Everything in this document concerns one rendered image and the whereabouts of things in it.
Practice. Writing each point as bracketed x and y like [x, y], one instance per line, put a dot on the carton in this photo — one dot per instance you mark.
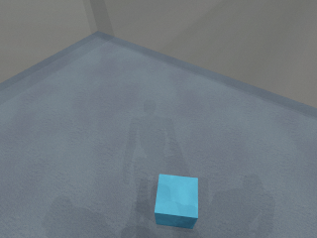
[177, 201]

